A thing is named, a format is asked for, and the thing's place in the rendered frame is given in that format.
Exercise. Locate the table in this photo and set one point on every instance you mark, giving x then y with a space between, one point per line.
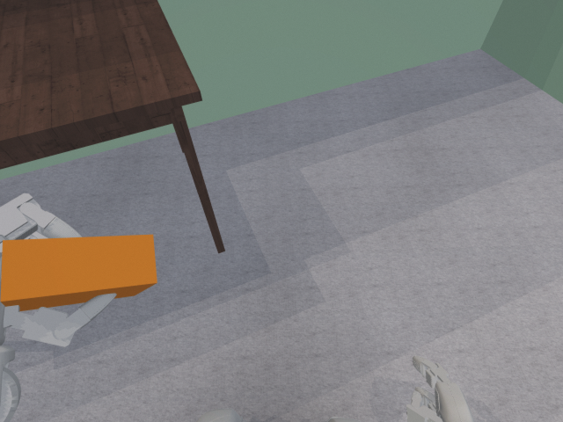
74 73

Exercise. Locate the left robot forearm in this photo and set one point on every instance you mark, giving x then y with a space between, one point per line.
10 390

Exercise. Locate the robot left hand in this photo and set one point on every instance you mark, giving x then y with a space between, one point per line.
22 218

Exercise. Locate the sponge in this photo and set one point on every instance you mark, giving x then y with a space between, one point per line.
53 272

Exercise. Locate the robot right hand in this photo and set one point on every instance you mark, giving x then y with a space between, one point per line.
447 405

